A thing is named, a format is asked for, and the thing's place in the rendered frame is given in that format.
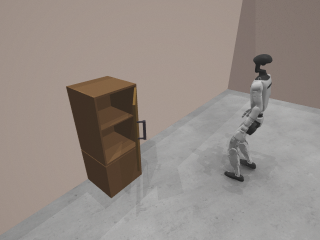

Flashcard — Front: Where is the left robot upper arm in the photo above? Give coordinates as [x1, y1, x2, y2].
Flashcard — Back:
[251, 81, 263, 114]

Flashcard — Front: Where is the cupboard door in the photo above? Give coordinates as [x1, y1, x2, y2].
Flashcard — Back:
[132, 87, 140, 171]

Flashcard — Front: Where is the robot right shin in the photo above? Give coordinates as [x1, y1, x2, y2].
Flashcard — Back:
[238, 138, 253, 164]

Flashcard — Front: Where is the left robot hand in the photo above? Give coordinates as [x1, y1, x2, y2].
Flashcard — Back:
[230, 130, 245, 148]

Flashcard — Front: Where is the handle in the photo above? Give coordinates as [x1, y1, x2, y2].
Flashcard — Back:
[136, 120, 147, 140]

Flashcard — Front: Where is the right robot hand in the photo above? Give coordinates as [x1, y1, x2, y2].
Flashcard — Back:
[241, 107, 252, 118]

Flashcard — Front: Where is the robot left forearm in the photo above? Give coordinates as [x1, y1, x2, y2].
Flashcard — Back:
[239, 107, 260, 134]

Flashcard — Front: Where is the robot torso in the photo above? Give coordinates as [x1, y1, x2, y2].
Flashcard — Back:
[250, 77, 272, 128]

